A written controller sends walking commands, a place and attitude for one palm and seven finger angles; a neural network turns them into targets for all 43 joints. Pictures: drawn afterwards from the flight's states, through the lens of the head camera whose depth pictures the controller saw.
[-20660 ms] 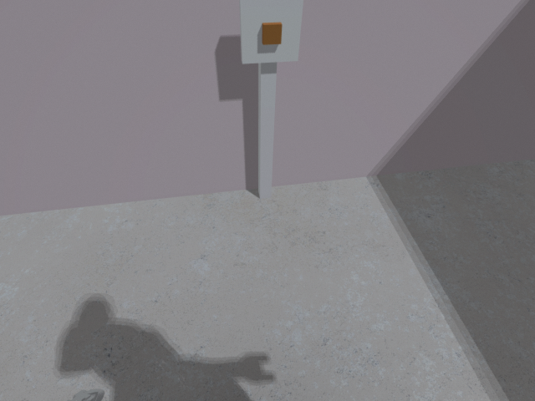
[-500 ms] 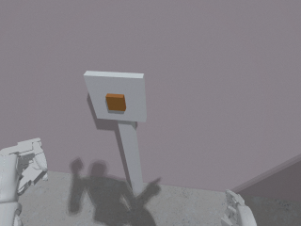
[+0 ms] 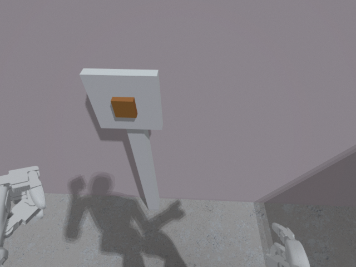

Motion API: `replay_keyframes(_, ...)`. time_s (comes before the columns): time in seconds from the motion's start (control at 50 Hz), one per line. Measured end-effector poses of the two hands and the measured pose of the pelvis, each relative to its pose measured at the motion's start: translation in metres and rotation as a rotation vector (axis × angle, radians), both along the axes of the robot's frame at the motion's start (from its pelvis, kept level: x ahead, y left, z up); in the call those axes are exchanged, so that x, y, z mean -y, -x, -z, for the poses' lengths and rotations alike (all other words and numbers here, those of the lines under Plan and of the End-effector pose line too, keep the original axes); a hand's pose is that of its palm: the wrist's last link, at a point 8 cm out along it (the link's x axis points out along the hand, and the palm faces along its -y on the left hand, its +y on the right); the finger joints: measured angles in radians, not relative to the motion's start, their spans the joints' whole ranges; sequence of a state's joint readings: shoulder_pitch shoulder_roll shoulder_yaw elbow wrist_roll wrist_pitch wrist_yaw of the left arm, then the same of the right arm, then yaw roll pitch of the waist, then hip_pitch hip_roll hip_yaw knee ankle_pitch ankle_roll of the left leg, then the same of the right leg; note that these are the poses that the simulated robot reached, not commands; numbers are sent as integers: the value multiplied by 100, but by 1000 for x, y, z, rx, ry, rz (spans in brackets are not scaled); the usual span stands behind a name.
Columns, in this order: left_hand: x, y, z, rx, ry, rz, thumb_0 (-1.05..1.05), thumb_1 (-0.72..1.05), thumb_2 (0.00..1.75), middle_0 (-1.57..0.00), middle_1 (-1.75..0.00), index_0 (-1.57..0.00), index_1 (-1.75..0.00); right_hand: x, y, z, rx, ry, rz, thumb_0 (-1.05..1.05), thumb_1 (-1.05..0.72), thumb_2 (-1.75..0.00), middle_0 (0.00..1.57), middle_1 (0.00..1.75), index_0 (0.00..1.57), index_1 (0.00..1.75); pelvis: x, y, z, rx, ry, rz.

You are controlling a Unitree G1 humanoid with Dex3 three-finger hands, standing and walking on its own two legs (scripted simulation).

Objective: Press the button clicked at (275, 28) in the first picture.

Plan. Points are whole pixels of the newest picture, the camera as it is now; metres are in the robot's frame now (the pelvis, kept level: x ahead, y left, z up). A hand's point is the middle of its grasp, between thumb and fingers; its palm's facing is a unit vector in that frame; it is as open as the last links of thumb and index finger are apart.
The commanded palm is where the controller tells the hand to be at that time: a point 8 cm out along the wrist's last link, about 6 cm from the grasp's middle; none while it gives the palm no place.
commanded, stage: step back with the hand held close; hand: left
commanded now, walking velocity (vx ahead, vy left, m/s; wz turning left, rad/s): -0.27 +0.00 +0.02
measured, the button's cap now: (124, 106) +0.52 +0.19 +0.07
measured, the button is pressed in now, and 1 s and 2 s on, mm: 0 0 0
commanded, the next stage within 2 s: stop stepping back and stand still in 1.02 s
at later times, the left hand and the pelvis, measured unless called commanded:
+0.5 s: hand out of the picture +0.12 +0.26 +0.16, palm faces +0.41 -0.81 -0.41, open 3.1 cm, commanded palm +0.05 +0.31 +0.17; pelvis -0.07 +0.02 -0.02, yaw +1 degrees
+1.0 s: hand out of the picture +0.04 +0.25 +0.17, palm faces +0.36 -0.83 -0.43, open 3.1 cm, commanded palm -0.01 +0.29 +0.17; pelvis -0.14 +0.01 -0.01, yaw -1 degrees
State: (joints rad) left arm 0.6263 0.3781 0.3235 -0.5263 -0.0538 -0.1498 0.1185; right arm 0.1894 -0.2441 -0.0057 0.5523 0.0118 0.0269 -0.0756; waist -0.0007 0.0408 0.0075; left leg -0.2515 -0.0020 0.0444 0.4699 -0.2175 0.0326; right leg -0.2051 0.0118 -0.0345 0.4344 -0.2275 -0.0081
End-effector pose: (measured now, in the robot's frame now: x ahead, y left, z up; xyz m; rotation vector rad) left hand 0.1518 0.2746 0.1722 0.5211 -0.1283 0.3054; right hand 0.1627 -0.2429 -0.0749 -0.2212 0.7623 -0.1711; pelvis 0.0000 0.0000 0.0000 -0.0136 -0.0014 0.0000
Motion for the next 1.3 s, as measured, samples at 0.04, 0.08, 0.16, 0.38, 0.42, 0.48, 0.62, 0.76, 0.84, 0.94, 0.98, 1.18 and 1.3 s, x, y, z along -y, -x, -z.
replay_keyframes(0.04,-3,5,-2,9,-13,8,2,89,90,-130,-150,-131,-150,-1,6,-1,-3,6,8,1,-91,-90,20,30,21,30,-2,5,1,-2,0,1)
replay_keyframes(0.08,-5,10,-4,24,-24,11,2,89,90,-130,-150,-131,-150,-2,12,-2,0,10,11,1,-91,-90,20,30,20,30,-4,11,2,-2,1,2)
replay_keyframes(0.16,-9,24,-6,56,-31,11,2,89,90,-130,-150,-131,-150,-8,23,-3,18,12,3,1,-91,-90,20,30,20,30,-7,24,4,-2,2,3)
replay_keyframes(0.38,-17,66,-1,140,-22,-15,2,89,90,-130,-150,-131,-150,-22,61,3,35,28,-39,1,-90,-90,21,30,21,30,-13,59,13,-3,25,-10)
replay_keyframes(0.42,-19,70,-1,166,-12,-12,2,89,90,-130,-150,-131,-150,-23,70,5,20,43,-40,1,-90,-90,21,30,21,30,-16,64,15,-1,30,-13)
replay_keyframes(0.48,-24,75,-3,197,-12,-1,2,88,90,-130,-150,-131,-150,-26,83,7,2,62,-29,1,-90,-90,21,30,21,30,-22,71,16,3,42,-14)
replay_keyframes(0.62,-36,88,-14,204,-64,-15,2,88,90,-130,-150,-131,-150,-38,104,4,-5,32,-34,1,-90,-90,21,30,21,30,-21,84,8,-31,59,-35)
replay_keyframes(0.76,-10,104,-5,141,-29,64,2,89,90,-130,-150,-131,-150,-40,108,10,0,-5,-94,1,-90,-90,21,30,21,30,-10,116,10,-75,37,12)
replay_keyframes(0.84,5,121,-10,146,-41,138,2,89,90,-130,-150,-131,-150,-31,120,8,26,-18,-69,1,-90,-90,21,30,21,30,-4,137,12,-39,54,12)
replay_keyframes(0.94,-1,148,-16,187,-64,120,1,88,90,-130,-150,-131,-150,-14,143,1,46,22,-13,1,-90,-90,21,30,21,30,-5,142,13,-11,44,10)
replay_keyframes(0.98,-9,153,-15,209,-54,87,1,88,90,-130,-150,-131,-150,-9,152,1,34,52,7,1,-90,-90,21,30,21,30,-10,142,14,-10,42,12)
replay_keyframes(1.18,-17,172,-6,164,5,113,2,89,90,-130,-150,-131,-150,-23,199,-17,64,51,-17,1,-91,-90,20,30,21,30,-17,198,4,-31,40,36)
replay_keyframes(1.3,-2,223,-12,103,-63,139,2,89,90,-130,-150,-131,-150,-28,235,-7,71,5,-31,1,-90,-90,21,30,21,30,-8,230,9,-46,19,27)
